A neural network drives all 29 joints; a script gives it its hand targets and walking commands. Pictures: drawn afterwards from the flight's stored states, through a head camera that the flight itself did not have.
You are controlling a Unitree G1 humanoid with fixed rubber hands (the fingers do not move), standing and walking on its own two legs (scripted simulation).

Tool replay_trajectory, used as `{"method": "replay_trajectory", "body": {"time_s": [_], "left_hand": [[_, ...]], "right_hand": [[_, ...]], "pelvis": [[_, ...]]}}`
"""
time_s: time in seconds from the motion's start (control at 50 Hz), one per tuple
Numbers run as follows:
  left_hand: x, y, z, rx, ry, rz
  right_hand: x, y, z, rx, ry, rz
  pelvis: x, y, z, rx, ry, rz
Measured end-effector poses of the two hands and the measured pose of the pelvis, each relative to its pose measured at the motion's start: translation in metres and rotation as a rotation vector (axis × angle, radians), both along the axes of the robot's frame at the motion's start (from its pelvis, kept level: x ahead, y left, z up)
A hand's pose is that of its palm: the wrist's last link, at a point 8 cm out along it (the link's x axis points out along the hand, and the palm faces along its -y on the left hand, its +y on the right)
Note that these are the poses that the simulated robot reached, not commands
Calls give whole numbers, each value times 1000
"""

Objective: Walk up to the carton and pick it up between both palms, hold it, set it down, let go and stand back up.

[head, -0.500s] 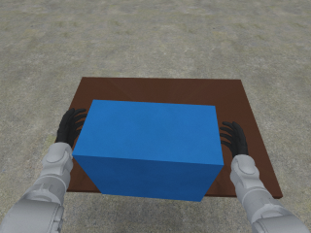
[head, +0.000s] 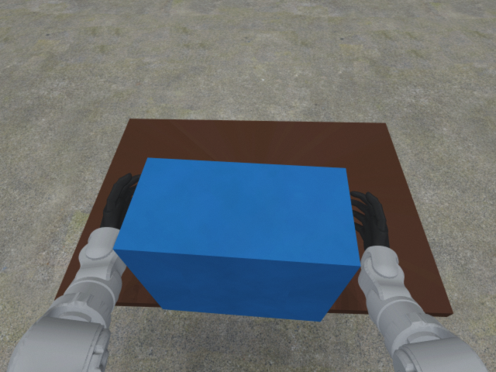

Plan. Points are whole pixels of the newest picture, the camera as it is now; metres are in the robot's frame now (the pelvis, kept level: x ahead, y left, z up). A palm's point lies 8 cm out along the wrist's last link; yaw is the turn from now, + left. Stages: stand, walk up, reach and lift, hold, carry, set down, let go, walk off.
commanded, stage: reach and lift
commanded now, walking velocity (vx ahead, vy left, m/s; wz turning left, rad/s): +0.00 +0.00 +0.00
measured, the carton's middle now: (242, 247) +0.36 +0.01 -0.03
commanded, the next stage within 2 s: none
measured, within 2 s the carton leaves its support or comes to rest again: leaves its support in 1.14 s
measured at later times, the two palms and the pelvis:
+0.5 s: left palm (118, 220) +0.39 +0.22 +0.03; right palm (365, 240) +0.35 -0.20 -0.01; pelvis +0.00 +0.00 +0.00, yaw +0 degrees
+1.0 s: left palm (122, 220) +0.39 +0.21 +0.04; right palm (365, 241) +0.35 -0.20 +0.00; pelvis +0.00 +0.00 +0.00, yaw +0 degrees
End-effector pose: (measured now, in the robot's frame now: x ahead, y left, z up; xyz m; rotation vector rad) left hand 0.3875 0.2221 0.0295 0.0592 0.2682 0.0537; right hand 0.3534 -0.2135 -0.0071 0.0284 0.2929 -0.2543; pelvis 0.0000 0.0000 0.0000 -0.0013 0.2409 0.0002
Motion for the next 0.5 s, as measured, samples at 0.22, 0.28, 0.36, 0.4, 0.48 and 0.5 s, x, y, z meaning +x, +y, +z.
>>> {"method": "replay_trajectory", "body": {"time_s": [0.22, 0.28, 0.36, 0.4, 0.48, 0.5], "left_hand": [[0, -1, 0, 4, -1, -6], [0, -1, 0, 4, -3, -6], [1, -1, 1, 6, -8, -8], [1, -1, 1, 8, -8, -11], [1, -1, 1, 12, -8, -16], [1, -2, 1, 12, -8, -17]], "right_hand": [[0, 6, -1, 11, -5, 1], [0, 9, -1, 17, -3, 0], [0, 12, -2, 24, -4, 2], [1, 14, -1, 26, -8, 2], [1, 15, -1, 26, -15, -1], [0, 15, -1, 25, -15, -2]], "pelvis": [[0, 0, 0, -1, 0, 0], [0, 1, 0, -1, 1, 0], [0, 1, 0, -1, 7, 0], [1, 1, 0, -1, 7, 0], [0, 1, 0, -2, 7, 0], [0, 1, 0, -2, 7, 0]]}}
